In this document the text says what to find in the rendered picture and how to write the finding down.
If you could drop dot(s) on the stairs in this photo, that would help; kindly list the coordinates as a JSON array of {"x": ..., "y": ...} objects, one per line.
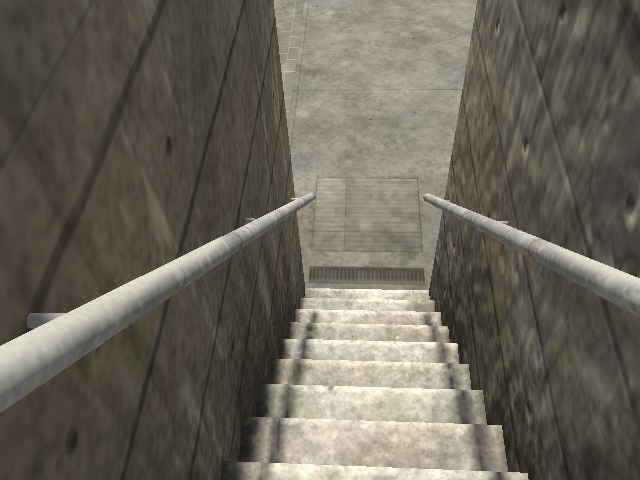
[{"x": 368, "y": 387}]

